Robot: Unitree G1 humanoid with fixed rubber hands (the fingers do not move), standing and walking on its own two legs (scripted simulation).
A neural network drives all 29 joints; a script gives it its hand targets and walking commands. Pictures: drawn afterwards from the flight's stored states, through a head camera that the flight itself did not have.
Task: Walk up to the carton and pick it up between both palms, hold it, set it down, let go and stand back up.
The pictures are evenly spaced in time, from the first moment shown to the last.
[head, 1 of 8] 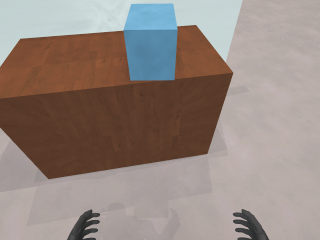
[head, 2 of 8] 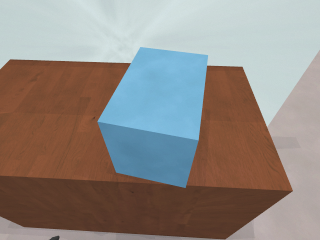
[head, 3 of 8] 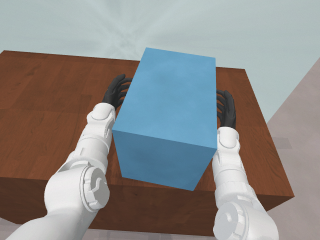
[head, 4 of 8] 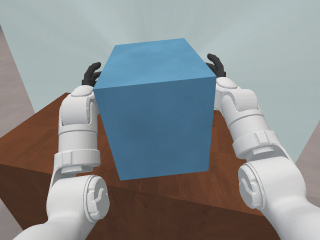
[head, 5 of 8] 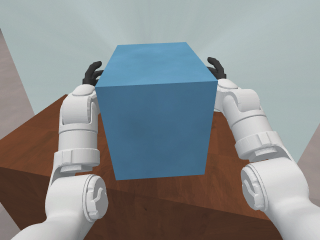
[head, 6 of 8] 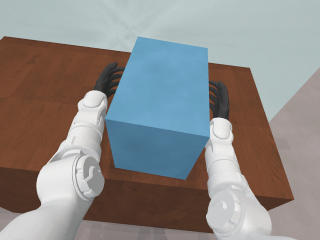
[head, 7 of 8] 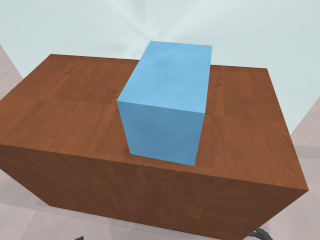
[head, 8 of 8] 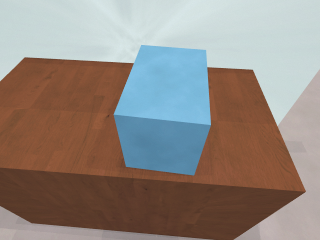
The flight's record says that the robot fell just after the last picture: no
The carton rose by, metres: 0.22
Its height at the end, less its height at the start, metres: +0.00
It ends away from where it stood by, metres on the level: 0.04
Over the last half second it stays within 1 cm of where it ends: yes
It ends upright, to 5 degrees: yes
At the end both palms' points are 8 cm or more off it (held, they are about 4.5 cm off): yes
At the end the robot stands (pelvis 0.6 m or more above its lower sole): yes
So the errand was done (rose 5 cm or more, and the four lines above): yes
